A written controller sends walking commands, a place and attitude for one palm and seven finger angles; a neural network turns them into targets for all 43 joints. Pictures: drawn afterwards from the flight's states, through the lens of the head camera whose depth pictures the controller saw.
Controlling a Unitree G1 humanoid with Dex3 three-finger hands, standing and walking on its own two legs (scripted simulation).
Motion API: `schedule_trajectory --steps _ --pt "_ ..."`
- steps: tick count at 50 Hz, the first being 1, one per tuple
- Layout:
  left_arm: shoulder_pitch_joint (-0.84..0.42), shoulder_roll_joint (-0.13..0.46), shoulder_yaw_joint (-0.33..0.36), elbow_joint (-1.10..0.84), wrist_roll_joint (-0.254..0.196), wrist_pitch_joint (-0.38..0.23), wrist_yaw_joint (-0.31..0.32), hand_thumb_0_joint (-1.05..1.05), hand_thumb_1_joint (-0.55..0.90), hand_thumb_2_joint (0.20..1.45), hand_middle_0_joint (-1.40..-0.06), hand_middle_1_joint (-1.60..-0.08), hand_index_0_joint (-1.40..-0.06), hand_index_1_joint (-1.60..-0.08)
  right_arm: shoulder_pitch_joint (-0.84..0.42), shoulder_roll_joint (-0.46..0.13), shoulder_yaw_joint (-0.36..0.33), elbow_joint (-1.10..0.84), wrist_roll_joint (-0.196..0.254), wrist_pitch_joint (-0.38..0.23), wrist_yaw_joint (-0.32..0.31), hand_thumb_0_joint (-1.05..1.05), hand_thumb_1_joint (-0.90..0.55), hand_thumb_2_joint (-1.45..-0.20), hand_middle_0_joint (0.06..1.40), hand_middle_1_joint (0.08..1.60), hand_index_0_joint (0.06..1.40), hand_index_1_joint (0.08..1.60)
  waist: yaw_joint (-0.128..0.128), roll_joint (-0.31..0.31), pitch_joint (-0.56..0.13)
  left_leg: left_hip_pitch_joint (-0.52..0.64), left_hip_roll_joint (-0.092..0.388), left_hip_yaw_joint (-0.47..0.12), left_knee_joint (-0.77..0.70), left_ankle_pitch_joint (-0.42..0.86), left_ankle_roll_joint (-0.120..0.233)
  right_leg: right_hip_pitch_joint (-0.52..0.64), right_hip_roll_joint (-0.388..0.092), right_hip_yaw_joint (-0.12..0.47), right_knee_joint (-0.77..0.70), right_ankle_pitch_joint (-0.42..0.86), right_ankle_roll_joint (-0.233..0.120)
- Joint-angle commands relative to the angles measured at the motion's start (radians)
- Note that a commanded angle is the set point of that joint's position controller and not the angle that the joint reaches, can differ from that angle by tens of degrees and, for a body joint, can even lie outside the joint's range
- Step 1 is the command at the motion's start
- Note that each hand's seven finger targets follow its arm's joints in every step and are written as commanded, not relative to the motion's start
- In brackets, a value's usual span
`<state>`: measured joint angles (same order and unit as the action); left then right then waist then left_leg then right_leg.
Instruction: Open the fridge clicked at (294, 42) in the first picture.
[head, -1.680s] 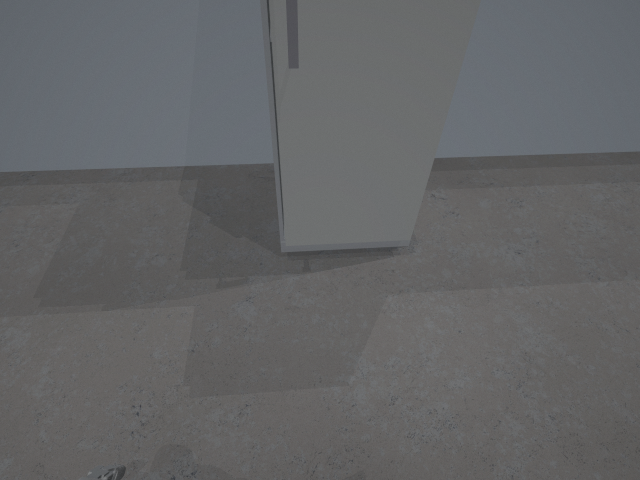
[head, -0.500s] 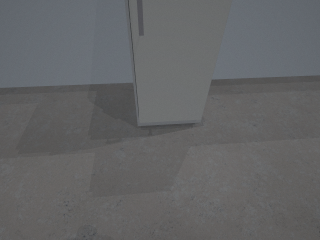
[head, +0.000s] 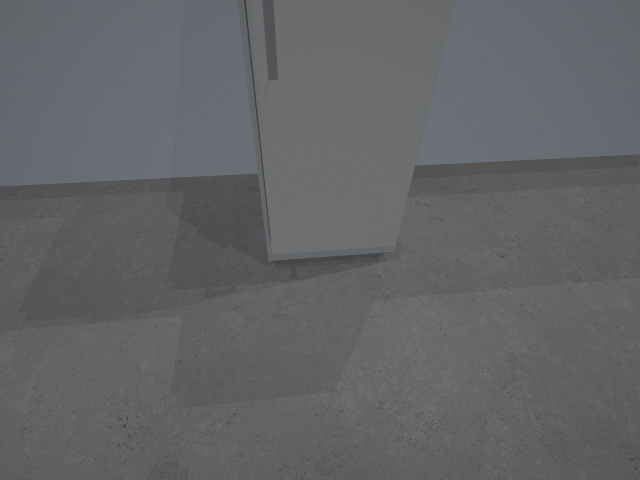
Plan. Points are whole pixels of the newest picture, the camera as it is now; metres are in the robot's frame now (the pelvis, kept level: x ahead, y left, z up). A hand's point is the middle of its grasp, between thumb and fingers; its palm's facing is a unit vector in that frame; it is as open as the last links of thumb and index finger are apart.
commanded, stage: walk to a spot facing it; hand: left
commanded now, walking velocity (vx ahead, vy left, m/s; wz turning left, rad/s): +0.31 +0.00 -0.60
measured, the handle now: out of the picture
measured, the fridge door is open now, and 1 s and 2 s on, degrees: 0 0 0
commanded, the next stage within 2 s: turn to face it in 1.06 s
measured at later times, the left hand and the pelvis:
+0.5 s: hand out of the picture +0.08 +0.16 -0.17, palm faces -0.12 -0.98 -0.15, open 7.3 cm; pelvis +0.13 -0.01 +0.00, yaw -13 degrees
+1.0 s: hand (278, 284) +0.50 +0.12 -0.15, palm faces -0.50 -0.83 -0.25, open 7.4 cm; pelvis +0.28 +0.02 -0.01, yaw -32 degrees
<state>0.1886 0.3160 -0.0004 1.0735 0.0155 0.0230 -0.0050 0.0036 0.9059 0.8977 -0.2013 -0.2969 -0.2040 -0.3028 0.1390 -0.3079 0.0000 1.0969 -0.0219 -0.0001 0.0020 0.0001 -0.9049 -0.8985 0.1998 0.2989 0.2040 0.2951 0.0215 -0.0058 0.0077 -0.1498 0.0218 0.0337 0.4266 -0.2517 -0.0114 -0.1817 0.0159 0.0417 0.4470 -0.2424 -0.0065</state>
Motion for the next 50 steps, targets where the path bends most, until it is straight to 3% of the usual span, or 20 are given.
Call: schedule_trajectory --steps 1,4,6,7,8,9,10,13,17,25,28,29,30,31,32,34,36,38,43,50 --pt "0.035 0.101 0.046 -0.103 0.010 -0.007 -0.015 0.000 0.900 0.900 -0.200 -0.300 -0.200 -0.300 0.077 -0.168 -0.053 -0.077 -0.001 -0.009 -0.013 0.000 -0.900 -0.900 0.200 0.300 0.200 0.300 -0.031 0.085 0.119 -0.029 0.179 -0.168 -0.141 -0.411 0.080 -0.245 -0.015 0.074 0.050 -0.293 -0.034" --pt "0.022 0.033 0.055 -0.152 0.008 -0.024 -0.028 0.000 0.900 0.900 -0.200 -0.300 -0.200 -0.300 0.121 -0.183 -0.079 -0.095 0.003 -0.032 -0.018 0.000 -0.900 -0.900 0.200 0.300 0.200 0.300 -0.046 0.179 0.091 0.071 0.338 -0.251 -0.187 -0.247 0.181 -0.341 -0.016 -0.058 0.304 -0.225 -0.008" --pt "0.044 0.016 0.062 -0.160 0.007 -0.035 -0.036 0.000 0.900 0.900 -0.200 -0.300 -0.200 -0.300 0.114 -0.158 -0.078 -0.101 0.000 -0.040 -0.019 0.000 -0.900 -0.900 0.200 0.300 0.200 0.300 -0.024 0.134 0.073 0.034 0.327 -0.148 -0.090 -0.049 0.163 -0.249 -0.043 -0.078 0.242 -0.229 -0.009" --pt "0.132 -0.001 0.068 -0.133 0.010 -0.040 -0.037 0.000 0.900 0.900 -0.200 -0.300 -0.200 -0.300 0.078 -0.144 -0.077 -0.109 -0.001 -0.039 -0.019 0.000 -0.900 -0.900 0.200 0.300 0.200 0.300 0.024 0.119 0.050 -0.048 0.281 -0.056 0.038 -0.012 0.120 -0.095 -0.032 -0.104 0.139 -0.143 -0.016" --pt "0.267 0.032 0.080 -0.090 0.014 -0.050 -0.032 0.000 0.900 0.900 -0.200 -0.300 -0.200 -0.300 0.045 -0.108 -0.070 -0.125 0.002 -0.038 -0.015 0.000 -0.900 -0.900 0.200 0.300 0.200 0.300 0.084 -0.023 0.013 -0.195 0.185 0.052 0.291 -0.036 0.057 0.108 -0.052 -0.021 -0.009 -0.082 -0.043" --pt "0.399 0.170 0.111 -0.055 0.020 -0.066 -0.011 0.000 0.900 0.900 -0.200 -0.300 -0.200 -0.300 0.014 -0.011 -0.049 -0.186 0.014 -0.043 -0.005 0.000 -0.900 -0.900 0.200 0.300 0.200 0.300 0.120 -0.410 -0.003 -0.557 0.022 0.168 0.656 -0.317 -0.018 0.306 -0.353 0.498 -0.198 -0.075 -0.158" --pt "0.457 0.155 0.101 -0.050 -0.005 -0.071 0.008 0.000 0.900 0.900 -0.200 -0.300 -0.200 -0.300 -0.074 -0.063 -0.053 -0.219 0.005 -0.053 -0.007 0.000 -0.900 -0.900 0.200 0.300 0.200 0.300 0.140 -0.266 0.033 -0.614 0.047 0.004 0.732 -0.313 -0.004 0.255 -0.384 0.619 -0.242 0.014 -0.217" --pt "0.325 0.059 0.077 -0.077 0.006 -0.078 0.016 0.000 0.900 0.900 -0.200 -0.300 -0.200 -0.300 -0.075 -0.016 -0.059 -0.197 -0.001 -0.054 0.001 0.000 -0.900 -0.900 0.200 0.300 0.200 0.300 0.049 -0.035 0.105 -0.607 0.115 -0.027 0.768 -0.125 -0.022 0.135 -0.324 0.428 -0.214 0.058 -0.238" --pt "0.299 0.022 0.074 -0.075 0.009 -0.097 0.018 0.000 0.900 0.900 -0.200 -0.300 -0.200 -0.300 -0.009 0.030 -0.065 -0.179 0.000 -0.033 0.012 0.000 -0.900 -0.900 0.200 0.300 0.200 0.300 -0.003 -0.072 0.063 -0.540 0.106 0.008 0.668 0.002 -0.049 0.084 -0.240 0.253 -0.226 0.196 -0.194" --pt "0.301 0.026 0.085 -0.057 0.014 -0.089 0.025 0.000 0.900 0.900 -0.200 -0.300 -0.200 -0.300 -0.124 0.069 -0.062 -0.253 0.012 -0.051 0.022 0.000 -0.900 -0.900 0.200 0.300 0.200 0.300 0.026 -0.121 0.077 -0.382 0.054 0.054 0.317 0.043 -0.032 0.061 -0.200 0.212 -0.174 0.319 -0.153" --pt "0.248 0.040 0.101 -0.071 0.008 -0.081 0.025 0.000 0.900 0.900 -0.200 -0.300 -0.200 -0.300 0.040 0.030 -0.072 -0.209 0.010 -0.067 -0.001 0.000 -0.900 -0.900 0.200 0.300 0.200 0.300 -0.048 -0.116 0.010 -0.065 0.011 0.073 0.104 0.081 -0.012 -0.007 -0.148 0.182 0.019 0.450 -0.114" --pt "0.248 0.017 0.102 -0.078 0.002 -0.080 0.021 0.000 0.900 0.900 -0.200 -0.300 -0.200 -0.300 0.190 -0.027 -0.083 -0.165 0.006 -0.072 -0.019 0.000 -0.900 -0.900 0.200 0.300 0.200 0.300 -0.105 -0.043 -0.080 0.182 0.063 0.033 0.055 0.125 0.005 -0.103 -0.099 0.152 0.206 0.410 -0.084" --pt "0.301 -0.040 0.102 -0.094 -0.015 -0.071 0.009 0.000 0.900 0.900 -0.200 -0.300 -0.200 -0.300 0.310 -0.157 -0.112 -0.143 -0.011 -0.075 -0.030 0.000 -0.900 -0.900 0.200 0.300 0.200 0.300 -0.126 0.243 -0.214 0.412 0.376 -0.317 0.041 0.236 0.107 -0.321 0.043 0.016 0.535 -0.031 -0.026" --pt "0.267 -0.059 0.092 -0.127 -0.010 -0.077 0.004 0.000 0.900 0.900 -0.200 -0.300 -0.200 -0.300 0.361 -0.186 -0.105 -0.143 0.002 -0.061 -0.027 0.000 -0.900 -0.900 0.200 0.300 0.200 0.300 -0.121 0.292 -0.217 0.340 0.530 -0.470 -0.062 0.308 0.201 -0.391 0.044 -0.010 0.790 -0.380 -0.011" --pt "0.228 -0.051 0.093 -0.132 -0.002 -0.069 0.007 0.000 0.900 0.900 -0.200 -0.300 -0.200 -0.300 0.275 -0.133 -0.092 -0.158 0.004 -0.063 -0.024 0.000 -0.900 -0.900 0.200 0.300 0.200 0.300 -0.099 0.185 -0.161 0.196 0.533 -0.426 -0.121 0.139 0.216 -0.420 0.001 -0.007 0.905 -0.367 -0.009" --pt "0.148 -0.056 0.100 -0.149 0.012 -0.049 -0.014 0.000 0.900 0.900 -0.200 -0.300 -0.200 -0.300 0.130 -0.023 -0.068 -0.185 0.002 -0.067 -0.027 0.000 -0.900 -0.900 0.200 0.300 0.200 0.300 -0.046 0.195 0.031 -0.040 0.429 -0.258 -0.175 0.036 0.168 -0.450 -0.085 -0.023 0.916 -0.216 0.009" --pt "0.179 -0.077 0.099 -0.138 0.015 -0.020 -0.027 0.000 0.900 0.900 -0.200 -0.300 -0.200 -0.300 0.071 0.017 -0.059 -0.184 0.001 -0.071 -0.031 0.000 -0.900 -0.900 0.200 0.300 0.200 0.300 0.007 0.164 0.016 -0.107 0.363 -0.073 -0.151 0.198 0.136 -0.380 -0.108 -0.051 0.850 -0.134 0.023" --pt "0.171 -0.087 0.101 -0.151 0.012 0.006 -0.029 0.000 0.900 0.900 -0.200 -0.300 -0.200 -0.300 0.068 0.011 -0.061 -0.183 0.001 -0.069 -0.034 0.000 -0.900 -0.900 0.200 0.300 0.200 0.300 0.012 0.166 0.002 -0.136 0.340 0.036 -0.150 0.255 0.135 -0.341 -0.114 -0.069 0.770 -0.105 0.036" --pt "0.033 -0.084 0.102 -0.223 0.017 0.029 -0.031 0.000 0.900 0.900 -0.200 -0.300 -0.200 -0.300 0.101 -0.015 -0.078 -0.183 -0.003 -0.054 -0.031 0.000 -0.900 -0.900 0.200 0.300 0.200 0.300 -0.018 0.104 0.031 -0.087 0.360 0.095 -0.160 0.229 0.151 -0.353 -0.125 -0.089 0.562 -0.050 0.056" --pt "-0.082 -0.056 0.090 -0.288 0.015 0.012 -0.026 0.000 0.900 0.900 -0.200 -0.300 -0.200 -0.300 0.143 -0.082 -0.101 -0.180 -0.011 -0.026 -0.016 0.000 -0.900 -0.900 0.200 0.300 0.200 0.300 -0.055 0.144 -0.007 0.028 0.387 0.176 -0.005 0.381 0.120 -0.234 -0.075 -0.151 0.280 -0.102 0.030"
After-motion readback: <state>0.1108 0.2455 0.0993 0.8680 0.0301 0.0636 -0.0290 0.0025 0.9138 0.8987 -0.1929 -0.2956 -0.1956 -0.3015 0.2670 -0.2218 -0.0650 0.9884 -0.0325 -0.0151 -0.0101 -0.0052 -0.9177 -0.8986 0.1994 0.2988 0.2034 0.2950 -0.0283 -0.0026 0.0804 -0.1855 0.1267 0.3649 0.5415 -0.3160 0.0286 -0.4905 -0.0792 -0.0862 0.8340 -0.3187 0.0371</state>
